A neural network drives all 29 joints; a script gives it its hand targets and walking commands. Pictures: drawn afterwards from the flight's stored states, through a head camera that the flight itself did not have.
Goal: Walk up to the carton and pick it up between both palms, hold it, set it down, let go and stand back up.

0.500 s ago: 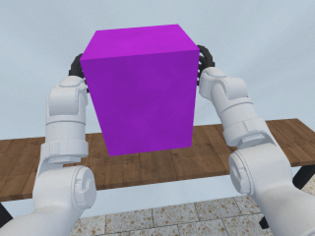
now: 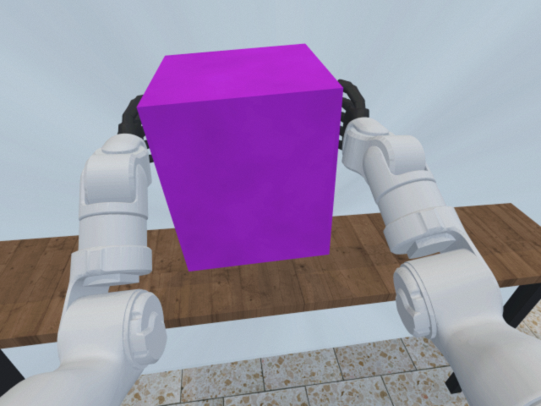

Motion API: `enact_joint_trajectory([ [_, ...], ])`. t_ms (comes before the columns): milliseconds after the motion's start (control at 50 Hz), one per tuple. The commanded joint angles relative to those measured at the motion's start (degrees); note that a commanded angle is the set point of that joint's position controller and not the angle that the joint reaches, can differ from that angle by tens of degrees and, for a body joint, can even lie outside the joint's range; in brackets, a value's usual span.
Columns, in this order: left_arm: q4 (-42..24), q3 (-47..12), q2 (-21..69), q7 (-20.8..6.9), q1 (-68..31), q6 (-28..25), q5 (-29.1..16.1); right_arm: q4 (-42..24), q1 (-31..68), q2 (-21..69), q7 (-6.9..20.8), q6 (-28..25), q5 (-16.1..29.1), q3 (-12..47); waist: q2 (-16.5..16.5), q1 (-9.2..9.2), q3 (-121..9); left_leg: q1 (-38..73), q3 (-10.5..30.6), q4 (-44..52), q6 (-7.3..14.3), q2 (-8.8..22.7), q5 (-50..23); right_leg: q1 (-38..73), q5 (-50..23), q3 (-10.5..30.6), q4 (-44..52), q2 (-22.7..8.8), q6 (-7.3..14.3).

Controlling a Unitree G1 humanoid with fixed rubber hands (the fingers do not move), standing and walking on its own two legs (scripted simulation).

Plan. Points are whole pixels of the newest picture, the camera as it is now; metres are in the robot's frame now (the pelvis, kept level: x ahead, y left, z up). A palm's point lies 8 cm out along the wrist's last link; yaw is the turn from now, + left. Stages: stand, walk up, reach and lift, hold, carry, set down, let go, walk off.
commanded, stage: hold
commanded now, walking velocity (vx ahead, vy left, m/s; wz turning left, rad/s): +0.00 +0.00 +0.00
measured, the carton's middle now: (247, 155) +0.40 -0.01 +0.24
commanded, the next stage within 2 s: none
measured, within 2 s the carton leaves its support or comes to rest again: neither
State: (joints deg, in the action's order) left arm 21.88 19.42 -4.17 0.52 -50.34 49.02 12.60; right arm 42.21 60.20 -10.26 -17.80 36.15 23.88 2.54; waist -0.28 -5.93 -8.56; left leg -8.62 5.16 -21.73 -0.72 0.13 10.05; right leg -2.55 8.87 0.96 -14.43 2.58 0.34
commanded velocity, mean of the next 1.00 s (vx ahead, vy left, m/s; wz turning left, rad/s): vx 0.00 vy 0.00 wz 0.00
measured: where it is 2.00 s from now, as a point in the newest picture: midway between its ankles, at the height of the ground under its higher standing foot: outside the picture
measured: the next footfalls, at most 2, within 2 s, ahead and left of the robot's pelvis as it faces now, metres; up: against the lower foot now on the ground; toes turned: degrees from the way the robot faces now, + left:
none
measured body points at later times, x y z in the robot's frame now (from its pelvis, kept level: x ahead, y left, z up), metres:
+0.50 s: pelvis +0.00 +0.00 +0.00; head -0.08 +0.02 +0.44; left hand +0.39 +0.15 +0.27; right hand +0.39 -0.15 +0.29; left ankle +0.02 +0.12 -0.75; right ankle -0.01 -0.12 -0.75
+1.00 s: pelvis +0.00 +0.00 +0.00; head -0.09 +0.02 +0.44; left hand +0.39 +0.15 +0.27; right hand +0.38 -0.15 +0.29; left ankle +0.02 +0.12 -0.75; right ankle -0.01 -0.12 -0.75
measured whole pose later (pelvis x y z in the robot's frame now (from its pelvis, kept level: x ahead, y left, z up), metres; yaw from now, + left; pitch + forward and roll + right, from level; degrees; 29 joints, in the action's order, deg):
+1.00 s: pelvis +0.00 +0.00 +0.00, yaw +0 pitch -3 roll -1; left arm 20.2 19.3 -4.2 1.0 -49.8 48.9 12.1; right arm 40.8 59.4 -10.4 -17.8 35.6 24.4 3.4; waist 0.0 -5.7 -9.2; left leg -8.6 5.1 -21.5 -0.7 0.1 9.7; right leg -2.8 8.8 1.4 -14.8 2.7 0.4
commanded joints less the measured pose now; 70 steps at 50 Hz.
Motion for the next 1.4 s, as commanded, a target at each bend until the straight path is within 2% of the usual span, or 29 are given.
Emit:
enact_joint_trajectory([
  [0, -11.4, -24.1, 35.7, -6.5, -48.5, -6.0, -11.5, -19.4, 42.4, 41.2, 7.4, -1.1, 10.7, 13.3, -2.4, -0.31, -23.7, 10.4, -2.1, -0.2, -3.0, -2.8, -16.0, 3.8, -14.6, -0.7, -0.3, 2.8, -3.8],
  [20, -9.6, -22.9, 35.2, -6.5, -47.8, -5.8, -11.0, -17.7, 41.7, 40.5, 7.4, -0.8, 10.1, 12.4, -2.3, -0.27, -21.3, 9.6, -2.3, 0.3, -2.9, -2.7, -14.5, 2.9, -13.0, -0.7, 0.3, 2.8, -3.8],
  [40, -9.4, -22.7, 35.3, -6.6, -46.7, -5.7, -10.5, -18.1, 41.7, 40.7, 7.5, -0.9, 10.1, 13.1, -1.6, 0.27, -20.8, 9.3, -2.4, 0.5, -2.7, -2.7, -14.3, 3.3, -12.5, -0.8, 0.4, 2.8, -3.7],
  [120, -8.2, -23.2, 35.9, -6.6, -47.5, -5.8, -10.9, -17.7, 43.2, 40.6, 7.8, -1.2, 9.7, 12.2, -2.6, -0.21, -20.7, 8.6, -2.3, 0.8, -2.5, -2.5, -12.5, 2.8, -10.8, -0.6, 0.4, 2.6, -3.5],
  [140, -9.0, -23.1, 35.5, -6.6, -48.3, -6.1, -11.2, -18.5, 43.9, 41.1, 7.8, -1.4, 9.9, 12.7, -1.8, 0.30, -22.3, 8.9, -2.4, 0.6, -2.5, -2.7, -12.4, 2.8, -10.6, -0.8, 0.2, 2.6, -3.5],
  [220, -5.7, -21.5, 34.6, -6.4, -48.4, -6.1, -10.2, -15.1, 43.2, 41.0, 8.0, -1.0, 8.8, 11.4, -1.5, 0.59, -19.1, 7.1, -2.6, 1.9, -1.7, -2.5, -9.9, 2.0, -8.6, -0.4, 0.9, 2.3, -3.7],
  [280, -6.5, -21.7, 34.9, -6.6, -48.8, -6.4, -10.8, -15.1, 43.3, 41.0, 8.1, -1.3, 9.1, 11.3, -1.5, 0.44, -21.1, 8.1, -2.7, 1.3, -2.0, -2.6, -11.0, 2.1, -9.6, -0.3, 0.8, 2.2, -3.6],
  [340, -8.1, -22.9, 35.7, -6.6, -49.7, -6.6, -11.3, -15.1, 42.8, 41.0, 7.8, -1.3, 9.5, 11.5, -3.1, -0.65, -22.8, 9.3, -2.5, 0.4, -2.7, -2.6, -13.3, 2.7, -12.1, -0.4, 0.3, 2.5, -3.5],
  [440, -6.8, -21.6, 34.8, -7.0, -47.7, -6.0, -10.3, -14.3, 41.8, 40.0, 7.7, -1.0, 9.1, 10.8, -2.3, -0.26, -20.3, 8.9, -2.5, 1.0, -2.6, -2.4, -12.6, 3.1, -11.2, -0.8, 0.6, 2.5, -3.6],
  [520, -8.9, -22.5, 35.0, -6.9, -48.0, -6.3, -11.0, -17.4, 43.0, 41.0, 7.4, -1.4, 10.4, 12.5, -2.2, -0.06, -22.6, 9.6, -2.3, -0.2, -2.7, -2.8, -15.7, 4.2, -15.1, -0.6, -0.2, 2.5, -3.8],
  [540, -9.2, -22.7, 35.3, -6.9, -48.2, -6.1, -11.0, -17.8, 42.8, 40.9, 7.3, -1.3, 10.4, 12.5, -2.8, -0.63, -22.5, 9.9, -2.2, -0.5, -2.8, -2.8, -16.2, 4.3, -15.9, -0.3, -0.4, 2.4, -3.9],
  [620, -8.2, -22.6, 35.4, -6.8, -47.9, -6.0, -10.6, -16.9, 42.1, 40.5, 7.4, -1.1, 9.9, 11.9, -2.8, -0.37, -20.3, 9.0, -2.2, 0.7, -2.7, -2.6, -13.2, 2.6, -11.4, -0.7, 0.5, 2.5, -3.4],
  [700, -10.4, -24.4, 36.5, -6.3, -48.9, -6.1, -11.9, -19.1, 43.7, 40.9, 7.6, -1.5, 10.4, 12.4, -2.8, -0.65, -23.4, 10.4, -2.0, 0.0, -3.1, -2.4, -14.9, 2.9, -12.5, -0.8, 0.1, 2.8, -3.3],
  [820, -7.3, -21.9, 35.4, -6.4, -47.5, -5.9, -10.4, -16.1, 43.1, 40.5, 8.0, -1.3, 9.4, 11.9, -1.8, 0.67, -20.0, 8.3, -2.6, 1.3, -2.4, -2.6, -11.8, 2.7, -10.1, -0.6, 0.6, 2.6, -3.6],
  [880, -7.5, -22.0, 35.5, -6.5, -48.0, -6.0, -10.4, -16.4, 43.2, 40.9, 7.9, -1.5, 9.5, 12.0, -1.6, 0.33, -21.3, 9.0, -2.7, 0.9, -2.3, -2.7, -12.9, 3.2, -11.5, -0.5, 0.6, 2.6, -3.8],
  [900, -14.1, -24.3, 36.6, -6.5, -46.5, -6.7, -12.8, -21.3, 39.5, 41.4, 7.8, -1.6, 11.9, 15.0, -2.3, 0.02, -27.8, 11.0, -1.9, -0.2, -2.4, -1.9, -17.6, 5.8, -15.6, -0.4, -1.3, 2.2, -3.4],
  [920, -14.3, -24.9, 35.8, -6.4, -47.1, -6.3, -12.9, -21.8, 39.8, 40.5, 7.5, -1.2, 12.4, 15.1, -3.4, -0.06, -27.3, 11.7, -2.0, -0.8, -2.9, -2.1, -18.5, 4.7, -16.2, -0.3, -1.0, 2.0, -3.6],
  [980, -10.2, -22.8, 34.9, -7.3, -44.2, -5.4, -10.5, -18.1, 38.1, 39.1, 7.6, -0.7, 9.6, 12.9, -1.7, -0.68, -19.2, 9.5, -2.5, 1.1, -2.4, -2.1, -13.5, 2.4, -10.7, -0.4, 0.5, 1.5, -3.5],
  [1040, -9.4, -22.9, 35.5, -7.9, -45.9, -5.5, -10.4, -17.2, 39.8, 39.6, 8.0, -1.1, 8.2, 11.3, -2.4, -0.35, -17.6, 7.5, -2.3, 2.4, -2.1, -1.7, -9.7, 1.8, -6.4, -0.2, 0.9, 1.3, -2.7],
  [1140, -10.2, -23.8, 35.9, -7.3, -48.1, -6.1, -11.6, -18.9, 42.0, 41.2, 8.0, -1.5, 9.2, 12.6, -2.4, -0.04, -20.9, 8.9, -2.3, 1.2, -2.1, -1.9, -12.1, 1.7, -9.2, -0.4, 0.4, 1.6, -3.1],
  [1260, -8.2, -22.5, 35.7, -7.3, -46.7, -6.1, -11.0, -18.0, 41.6, 40.9, 8.1, -1.6, 8.8, 12.4, -1.8, 0.37, -20.6, 8.3, -2.5, 1.8, -1.5, -1.9, -10.2, 1.7, -7.6, -0.2, 0.6, 1.5, -3.1],
  [1380, -8.6, -22.4, 35.5, -7.5, -46.1, -6.0, -10.7, -18.5, 41.1, 40.5, 7.8, -1.6, 9.2, 12.8, -1.7, 0.11, -20.9, 9.1, -2.4, 1.3, -1.8, -2.0, -12.4, 2.5, -9.8, -0.2, 0.4, 1.5, -3.2],
])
